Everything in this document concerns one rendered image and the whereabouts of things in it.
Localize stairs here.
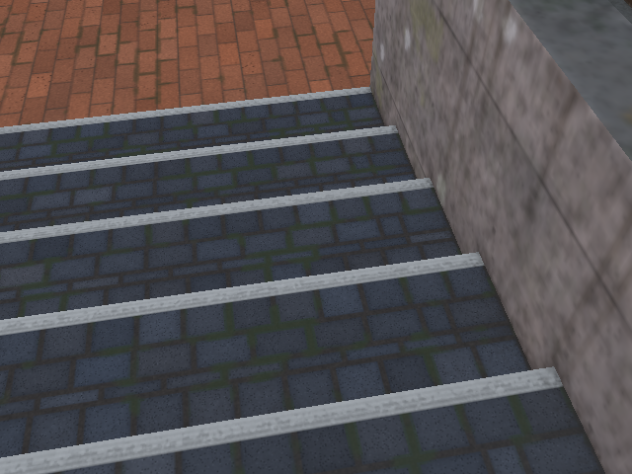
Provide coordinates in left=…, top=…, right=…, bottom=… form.
left=0, top=87, right=531, bottom=458

